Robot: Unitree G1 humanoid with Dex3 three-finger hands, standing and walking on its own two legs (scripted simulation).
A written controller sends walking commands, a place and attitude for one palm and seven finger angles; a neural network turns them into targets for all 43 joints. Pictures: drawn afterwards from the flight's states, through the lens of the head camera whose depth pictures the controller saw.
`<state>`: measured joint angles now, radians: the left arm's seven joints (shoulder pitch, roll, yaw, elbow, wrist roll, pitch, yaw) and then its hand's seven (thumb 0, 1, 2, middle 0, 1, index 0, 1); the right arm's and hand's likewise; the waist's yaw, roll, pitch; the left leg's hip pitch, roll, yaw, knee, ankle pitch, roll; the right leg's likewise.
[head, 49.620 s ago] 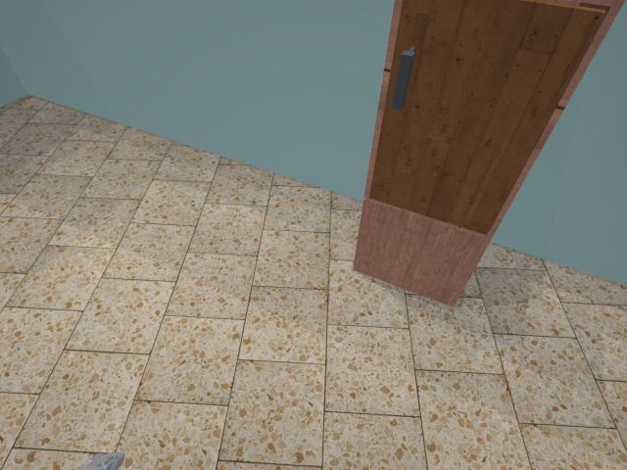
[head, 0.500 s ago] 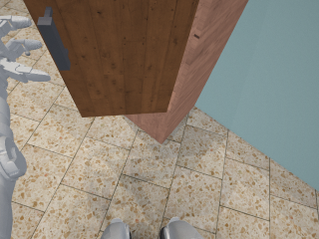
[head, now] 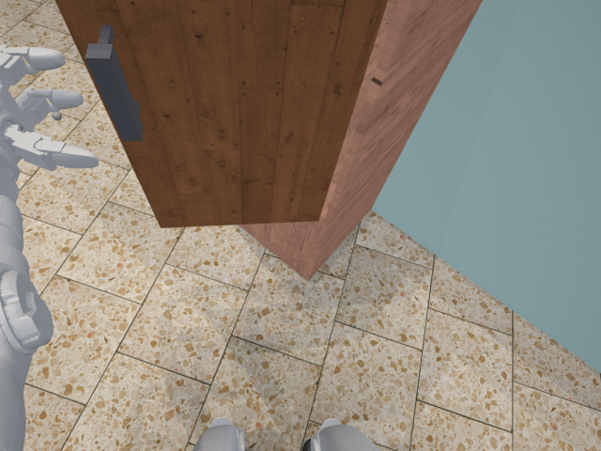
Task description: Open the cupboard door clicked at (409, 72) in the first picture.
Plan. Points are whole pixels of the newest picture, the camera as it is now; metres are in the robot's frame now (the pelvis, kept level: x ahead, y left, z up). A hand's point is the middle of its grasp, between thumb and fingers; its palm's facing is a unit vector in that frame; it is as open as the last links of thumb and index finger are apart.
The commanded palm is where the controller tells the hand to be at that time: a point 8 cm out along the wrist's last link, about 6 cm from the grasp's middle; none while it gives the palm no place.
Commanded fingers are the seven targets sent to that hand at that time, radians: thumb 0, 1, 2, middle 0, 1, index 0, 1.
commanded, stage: move the hooked fingers beside the handle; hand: left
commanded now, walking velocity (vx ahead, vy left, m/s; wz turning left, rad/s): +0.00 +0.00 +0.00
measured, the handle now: (120, 85) +0.55 +0.19 +0.12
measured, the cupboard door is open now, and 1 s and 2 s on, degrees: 46 46 46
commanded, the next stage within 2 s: slide the fingers in behind the handle in 0.32 s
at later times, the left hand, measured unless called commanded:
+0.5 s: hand (72, 110) +0.51 +0.24 +0.12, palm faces +0.04 -1.00 -0.01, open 14.0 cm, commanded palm +0.50 +0.28 +0.11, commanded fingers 0.00 -0.50 0.30 -0.30 -1.20 -0.30 -1.20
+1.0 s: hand (79, 111) +0.52 +0.24 +0.11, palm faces +0.06 -1.00 +0.01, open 14.1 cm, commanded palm +0.50 +0.26 +0.11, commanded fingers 0.00 -0.50 0.30 -0.30 -1.20 -0.30 -1.20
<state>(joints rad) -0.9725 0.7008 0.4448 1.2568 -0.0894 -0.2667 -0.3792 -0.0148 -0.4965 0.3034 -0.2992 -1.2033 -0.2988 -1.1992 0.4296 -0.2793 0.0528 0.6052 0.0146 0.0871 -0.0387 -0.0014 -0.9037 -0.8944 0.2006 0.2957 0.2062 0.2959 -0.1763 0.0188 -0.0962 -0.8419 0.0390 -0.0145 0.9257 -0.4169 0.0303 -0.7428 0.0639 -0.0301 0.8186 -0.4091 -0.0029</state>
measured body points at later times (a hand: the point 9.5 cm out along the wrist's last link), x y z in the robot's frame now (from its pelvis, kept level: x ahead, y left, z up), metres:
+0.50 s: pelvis -0.01 +0.00 +0.00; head +0.11 +0.03 +0.43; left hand +0.50 +0.30 +0.12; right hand -0.04 -0.27 -0.10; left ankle +0.01 +0.09 -0.69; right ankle -0.02 -0.13 -0.69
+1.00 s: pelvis +0.00 +0.00 +0.00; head +0.12 +0.04 +0.43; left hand +0.51 +0.29 +0.11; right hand -0.02 -0.27 -0.10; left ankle +0.01 +0.09 -0.69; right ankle -0.02 -0.13 -0.69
